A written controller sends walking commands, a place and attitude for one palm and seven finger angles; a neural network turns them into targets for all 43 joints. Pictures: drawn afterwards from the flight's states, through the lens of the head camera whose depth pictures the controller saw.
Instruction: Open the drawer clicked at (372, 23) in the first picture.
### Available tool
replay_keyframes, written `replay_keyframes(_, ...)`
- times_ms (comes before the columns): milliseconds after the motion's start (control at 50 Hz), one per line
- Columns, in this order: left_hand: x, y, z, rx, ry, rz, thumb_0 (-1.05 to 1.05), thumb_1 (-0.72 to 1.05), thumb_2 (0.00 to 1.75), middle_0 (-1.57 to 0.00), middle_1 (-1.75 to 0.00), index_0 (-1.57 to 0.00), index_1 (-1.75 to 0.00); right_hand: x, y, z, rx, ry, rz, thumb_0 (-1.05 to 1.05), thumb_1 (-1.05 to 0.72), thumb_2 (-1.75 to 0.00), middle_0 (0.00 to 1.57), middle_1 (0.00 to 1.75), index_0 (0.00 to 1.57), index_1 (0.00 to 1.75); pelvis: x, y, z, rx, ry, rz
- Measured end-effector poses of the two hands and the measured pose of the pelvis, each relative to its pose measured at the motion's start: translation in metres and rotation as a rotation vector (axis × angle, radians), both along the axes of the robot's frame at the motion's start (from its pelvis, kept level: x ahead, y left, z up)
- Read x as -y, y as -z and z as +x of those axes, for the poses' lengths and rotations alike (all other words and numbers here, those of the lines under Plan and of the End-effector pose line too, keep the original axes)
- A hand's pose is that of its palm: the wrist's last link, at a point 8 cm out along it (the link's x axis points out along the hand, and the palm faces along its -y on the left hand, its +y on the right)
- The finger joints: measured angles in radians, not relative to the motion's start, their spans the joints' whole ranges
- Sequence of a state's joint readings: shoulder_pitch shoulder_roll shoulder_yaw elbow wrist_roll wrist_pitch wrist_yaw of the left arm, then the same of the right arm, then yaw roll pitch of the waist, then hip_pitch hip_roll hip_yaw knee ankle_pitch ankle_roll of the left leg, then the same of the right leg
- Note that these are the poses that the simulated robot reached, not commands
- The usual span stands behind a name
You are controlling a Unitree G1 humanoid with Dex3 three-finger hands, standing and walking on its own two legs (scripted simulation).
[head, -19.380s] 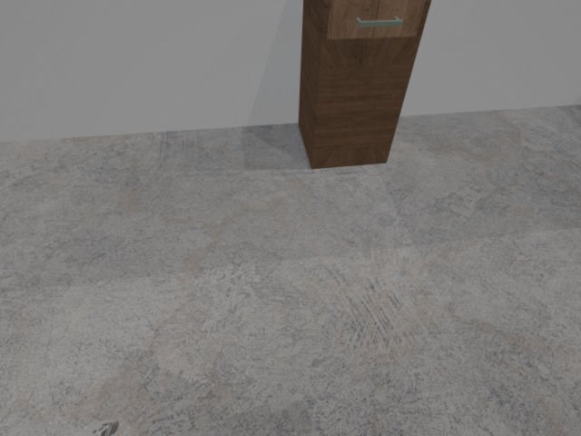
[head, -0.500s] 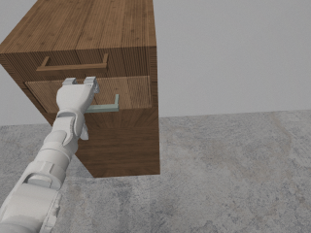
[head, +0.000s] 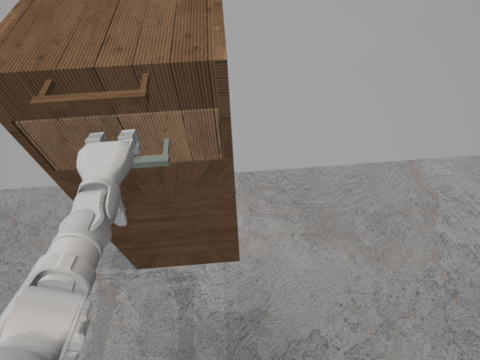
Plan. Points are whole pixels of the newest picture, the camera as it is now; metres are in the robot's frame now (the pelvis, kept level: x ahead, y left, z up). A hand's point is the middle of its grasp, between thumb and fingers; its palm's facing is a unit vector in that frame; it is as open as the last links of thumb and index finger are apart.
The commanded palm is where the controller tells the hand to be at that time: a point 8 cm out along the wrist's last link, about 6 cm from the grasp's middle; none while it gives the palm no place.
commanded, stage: lower the fingers behind the handle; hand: left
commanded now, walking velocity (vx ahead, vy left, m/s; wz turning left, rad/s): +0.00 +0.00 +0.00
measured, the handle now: (127, 154) +0.50 +0.24 +0.01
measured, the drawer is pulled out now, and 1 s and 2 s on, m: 0.00 0.00 0.00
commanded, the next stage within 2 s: close the thumb around the handle in 1.08 s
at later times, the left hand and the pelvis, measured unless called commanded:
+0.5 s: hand (127, 184) +0.44 +0.23 +0.00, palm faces -0.04 -0.02 -1.00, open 13.8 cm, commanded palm +0.42 +0.23 +0.06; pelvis +0.00 +0.01 -0.01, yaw -1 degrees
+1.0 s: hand (128, 185) +0.44 +0.23 -0.01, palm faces -0.04 -0.02 -1.00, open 13.8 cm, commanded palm +0.42 +0.23 +0.04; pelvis -0.01 +0.02 -0.02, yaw -1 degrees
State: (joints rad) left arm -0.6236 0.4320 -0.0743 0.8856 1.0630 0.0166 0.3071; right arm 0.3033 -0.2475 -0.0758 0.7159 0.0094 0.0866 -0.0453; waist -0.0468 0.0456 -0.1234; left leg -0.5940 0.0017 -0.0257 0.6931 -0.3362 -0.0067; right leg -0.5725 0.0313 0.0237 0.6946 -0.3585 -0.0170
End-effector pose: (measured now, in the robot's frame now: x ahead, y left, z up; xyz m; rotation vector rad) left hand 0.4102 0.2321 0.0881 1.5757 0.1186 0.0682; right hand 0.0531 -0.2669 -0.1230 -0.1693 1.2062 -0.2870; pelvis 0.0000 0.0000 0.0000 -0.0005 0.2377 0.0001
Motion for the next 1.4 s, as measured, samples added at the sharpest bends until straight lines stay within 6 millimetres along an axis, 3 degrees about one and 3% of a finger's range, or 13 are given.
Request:
replay_keyframes(220, 0.016, 0.009, 0.010, -0.007, 0.061, -0.035, 0.00, -0.49, 0.30, -0.31, -1.20, -0.32, -1.20, 0.001, -0.001, -0.003, 0.013, 0.019, -0.019, 0.01, -0.91, -0.89, 0.20, 0.30, 0.20, 0.30, -0.004, 0.004, 0.001, -0.018, 0.009, -0.002)
replay_keyframes(380, 0.009, 0.030, 0.010, -0.018, 0.043, -0.026, 0.00, -0.49, 0.30, -0.31, -1.20, -0.31, -1.20, -0.007, 0.004, -0.008, -0.007, 0.016, -0.008, 0.01, -0.91, -0.89, 0.20, 0.30, 0.20, 0.30, -0.007, 0.008, -0.002, -0.049, 0.013, -0.004)
replay_keyframes(560, -0.001, 0.041, 0.012, -0.018, 0.021, -0.030, 0.00, -0.49, 0.30, -0.32, -1.20, -0.32, -1.20, -0.013, 0.010, -0.019, -0.050, 0.024, -0.005, 0.01, -0.91, -0.89, 0.20, 0.30, 0.20, 0.30, -0.012, 0.013, 0.000, -0.072, 0.011, -0.013)
replay_keyframes(1220, -0.002, 0.043, 0.015, -0.015, 0.029, -0.029, 0.00, -0.49, 0.30, -0.29, -1.20, -0.32, -1.20, -0.019, 0.011, -0.032, -0.064, 0.032, -0.015, 0.01, -0.91, -0.89, 0.20, 0.30, 0.20, 0.30, -0.018, 0.017, -0.006, -0.082, 0.016, -0.019)
replay_keyframes(1400, -0.002, 0.043, 0.016, -0.008, 0.031, -0.025, 0.00, -0.28, 0.39, -0.31, -1.22, -0.33, -1.23, -0.017, 0.012, -0.032, -0.075, 0.030, -0.014, 0.01, -0.91, -0.89, 0.20, 0.30, 0.20, 0.30, -0.017, 0.018, -0.005, -0.086, 0.013, -0.019)
